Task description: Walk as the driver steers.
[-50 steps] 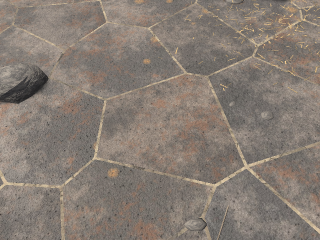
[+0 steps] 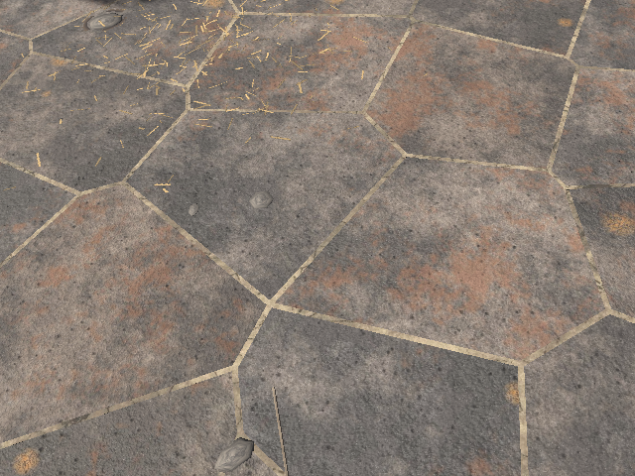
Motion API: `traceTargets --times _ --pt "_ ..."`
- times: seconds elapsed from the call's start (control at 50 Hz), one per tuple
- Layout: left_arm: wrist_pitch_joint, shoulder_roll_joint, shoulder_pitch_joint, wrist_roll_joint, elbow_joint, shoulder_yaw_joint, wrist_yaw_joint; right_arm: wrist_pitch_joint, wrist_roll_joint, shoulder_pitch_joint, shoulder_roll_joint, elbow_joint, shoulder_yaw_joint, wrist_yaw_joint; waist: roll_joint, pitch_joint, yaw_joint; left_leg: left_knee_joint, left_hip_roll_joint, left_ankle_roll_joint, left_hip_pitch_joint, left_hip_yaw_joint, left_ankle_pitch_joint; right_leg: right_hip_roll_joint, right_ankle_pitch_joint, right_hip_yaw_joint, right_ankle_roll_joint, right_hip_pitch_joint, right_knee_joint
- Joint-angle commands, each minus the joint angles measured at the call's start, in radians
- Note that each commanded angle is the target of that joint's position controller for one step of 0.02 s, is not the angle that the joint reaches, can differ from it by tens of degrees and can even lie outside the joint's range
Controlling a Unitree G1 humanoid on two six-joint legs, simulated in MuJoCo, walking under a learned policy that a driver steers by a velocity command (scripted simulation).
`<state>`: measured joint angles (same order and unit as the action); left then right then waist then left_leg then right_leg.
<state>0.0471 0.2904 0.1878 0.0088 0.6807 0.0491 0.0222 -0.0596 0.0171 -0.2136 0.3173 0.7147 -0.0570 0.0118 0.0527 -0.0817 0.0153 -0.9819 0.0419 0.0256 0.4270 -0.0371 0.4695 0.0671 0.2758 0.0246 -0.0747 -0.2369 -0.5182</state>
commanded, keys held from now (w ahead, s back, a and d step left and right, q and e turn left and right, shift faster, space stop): no key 0.84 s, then w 0.16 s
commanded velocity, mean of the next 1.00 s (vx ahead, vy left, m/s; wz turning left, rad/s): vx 0.02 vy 0.00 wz -0.12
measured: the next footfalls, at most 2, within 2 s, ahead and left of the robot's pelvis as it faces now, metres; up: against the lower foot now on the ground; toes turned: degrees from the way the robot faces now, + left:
left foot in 0.36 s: +0.05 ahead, +0.11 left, +0.00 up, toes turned -5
right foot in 1.18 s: +0.12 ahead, -0.11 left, +0.00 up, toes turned -6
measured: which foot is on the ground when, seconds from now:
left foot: up 0.00-0.34, down 0.36-1.00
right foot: down 0.00-0.90, up 0.92-1.00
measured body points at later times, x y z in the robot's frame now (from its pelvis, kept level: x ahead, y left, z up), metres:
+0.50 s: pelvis +0.01 +0.01 +0.01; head +0.02 +0.03 +0.46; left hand +0.12 +0.26 -0.13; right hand +0.10 -0.25 -0.11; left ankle +0.01 +0.12 -0.74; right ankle +0.00 -0.08 -0.74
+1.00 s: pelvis +0.03 +0.03 +0.01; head +0.03 +0.02 +0.46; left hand +0.07 +0.28 -0.14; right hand +0.02 -0.24 -0.14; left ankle +0.01 +0.12 -0.74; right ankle +0.00 -0.07 -0.72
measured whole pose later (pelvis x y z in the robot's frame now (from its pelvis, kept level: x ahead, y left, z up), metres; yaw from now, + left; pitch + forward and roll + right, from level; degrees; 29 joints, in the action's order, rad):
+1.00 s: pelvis +0.03 +0.03 +0.01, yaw -5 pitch -1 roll +0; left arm 0.01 0.23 0.26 0.03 1.09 0.00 -0.01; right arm -0.01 0.02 -0.29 0.24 1.04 -0.02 0.02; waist 0.00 0.00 0.01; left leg -0.40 -0.05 -0.08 0.13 0.00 0.27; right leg 0.05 0.41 0.03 -0.06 -0.24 -0.63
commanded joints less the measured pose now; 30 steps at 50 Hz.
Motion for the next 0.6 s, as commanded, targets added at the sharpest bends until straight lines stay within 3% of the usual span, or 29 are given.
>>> traceTargets --times 0.02,0.06,0.22,0.28,0.32,0.34,0.36,0.38,0.4,0.42,0.46,0.48,0.52,0.6 --pt "-0.013 0.129 -0.029 -0.004 -0.056 0.031 -0.022 0.013 0.010 -0.024 0.102 -0.044 -0.025 -0.006 -0.191 0.097 -0.002 -0.098 0.001 0.012 0.112 0.048 -0.092 -0.224 -0.517 0.231 -0.130 0.139 0.199" --pt "-0.021 0.123 -0.003 -0.004 -0.042 0.025 -0.021 0.007 0.004 -0.039 0.089 -0.029 -0.022 -0.013 -0.159 0.130 -0.005 -0.093 -0.010 0.019 0.083 0.042 -0.112 -0.222 -0.561 0.214 -0.129 0.154 0.194" --pt "-0.031 0.122 0.051 0.016 0.018 0.012 -0.028 -0.004 -0.002 0.021 0.047 -0.012 -0.007 -0.003 -0.168 0.079 -0.047 0.192 -0.026 -0.006 -0.008 0.046 -0.073 -0.240 -0.367 0.271 -0.145 0.130 0.209" --pt "-0.032 0.117 0.033 0.021 0.038 0.005 -0.030 0.002 -0.011 0.011 0.039 0.005 -0.001 0.007 -0.165 0.082 -0.039 0.307 -0.046 -0.024 -0.113 0.039 -0.059 -0.239 -0.392 0.289 -0.142 0.082 0.184" --pt "-0.032 0.107 0.007 0.014 0.053 -0.003 -0.034 0.011 -0.013 -0.025 0.023 0.026 0.005 0.015 -0.146 0.090 -0.007 0.466 -0.055 -0.039 -0.215 0.033 -0.133 -0.225 -0.402 0.296 -0.118 0.055 0.152" --pt "-0.033 0.095 -0.007 0.005 0.060 -0.010 -0.038 0.021 -0.008 -0.055 0.009 0.042 0.012 0.019 -0.121 0.094 0.021 0.624 -0.042 -0.048 -0.316 0.045 -0.273 -0.208 -0.374 0.288 -0.084 0.011 0.133" --pt "-0.041 0.059 0.012 0.003 0.064 -0.024 -0.039 0.037 0.005 -0.062 0.029 0.048 0.014 0.026 -0.070 0.122 0.011 0.688 0.042 -0.057 -0.424 0.139 -0.369 -0.182 -0.288 0.280 -0.034 -0.045 0.121" --pt "-0.046 0.026 0.065 0.000 0.073 -0.033 -0.036 0.052 0.016 -0.032 0.092 0.038 0.011 0.029 0.044 0.134 -0.036 0.714 0.178 -0.094 -0.450 0.292 -0.465 -0.101 -0.143 0.203 0.002 -0.084 0.080" --pt "-0.034 0.051 0.077 0.001 0.101 -0.025 -0.038 0.055 -0.002 0.019 0.103 0.044 0.010 0.016 0.087 0.098 -0.059 0.676 0.215 -0.160 -0.278 0.290 -0.547 -0.036 -0.009 0.129 0.013 0.037 0.117" --pt "-0.029 0.063 0.068 0.013 0.120 -0.026 -0.039 0.058 -0.003 0.056 0.058 0.043 0.022 0.007 0.080 0.091 -0.062 0.671 0.172 -0.145 -0.250 0.254 -0.488 -0.053 -0.057 0.135 0.015 0.099 0.153" --pt "-0.032 0.085 0.043 0.009 0.154 -0.019 -0.037 0.060 -0.004 0.041 0.051 0.058 0.025 0.006 0.059 0.062 -0.028 0.666 0.080 -0.087 -0.265 0.182 -0.396 -0.068 -0.170 0.163 0.015 0.095 0.170" --pt "-0.035 0.092 0.041 0.009 0.164 -0.016 -0.036 0.062 -0.008 0.017 0.053 0.075 0.026 0.012 0.046 0.065 -0.020 0.660 0.070 -0.083 -0.281 0.171 -0.418 -0.079 -0.216 0.168 0.015 0.091 0.167" --pt "-0.041 0.071 0.050 0.004 0.195 -0.022 -0.040 0.062 -0.012 -0.004 0.054 0.100 0.025 0.015 0.011 0.076 -0.015 0.647 0.066 -0.086 -0.322 0.162 -0.437 -0.086 -0.228 0.170 0.021 0.074 0.178" --pt "-0.039 0.056 0.048 0.003 0.255 -0.027 -0.049 0.062 -0.007 0.003 0.041 0.136 0.030 0.015 -0.034 0.059 -0.011 0.654 0.067 -0.092 -0.315 0.165 -0.402 -0.088 -0.205 0.171 0.029 0.070 0.200"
